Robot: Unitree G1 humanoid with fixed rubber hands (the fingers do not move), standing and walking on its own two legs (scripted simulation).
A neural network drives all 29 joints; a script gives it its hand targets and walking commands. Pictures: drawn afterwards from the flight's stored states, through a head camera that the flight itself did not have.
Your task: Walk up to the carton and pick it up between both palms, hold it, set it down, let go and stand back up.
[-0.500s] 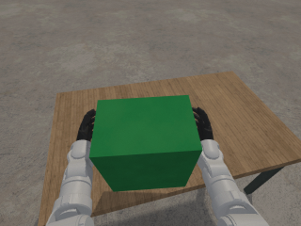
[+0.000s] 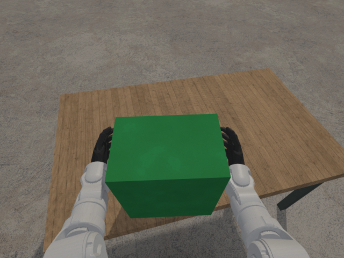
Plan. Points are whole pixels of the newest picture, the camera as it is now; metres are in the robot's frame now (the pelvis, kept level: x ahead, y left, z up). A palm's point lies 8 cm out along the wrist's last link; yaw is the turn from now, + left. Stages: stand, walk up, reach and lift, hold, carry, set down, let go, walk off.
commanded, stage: set down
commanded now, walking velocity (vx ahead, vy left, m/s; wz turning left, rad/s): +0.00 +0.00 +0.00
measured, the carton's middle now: (169, 171) +0.35 +0.02 -0.03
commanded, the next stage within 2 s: none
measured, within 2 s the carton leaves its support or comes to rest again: rests again in 0.76 s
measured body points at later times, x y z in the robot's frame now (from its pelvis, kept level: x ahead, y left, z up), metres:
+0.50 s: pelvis +0.01 -0.01 +0.00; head +0.11 +0.01 +0.43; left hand +0.38 +0.19 -0.04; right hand +0.38 -0.15 -0.03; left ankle +0.01 +0.11 -0.74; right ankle -0.06 -0.10 -0.75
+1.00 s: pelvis +0.00 +0.00 -0.01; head +0.09 +0.03 +0.43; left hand +0.38 +0.19 -0.04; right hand +0.38 -0.15 -0.02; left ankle +0.01 +0.11 -0.75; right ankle -0.06 -0.10 -0.75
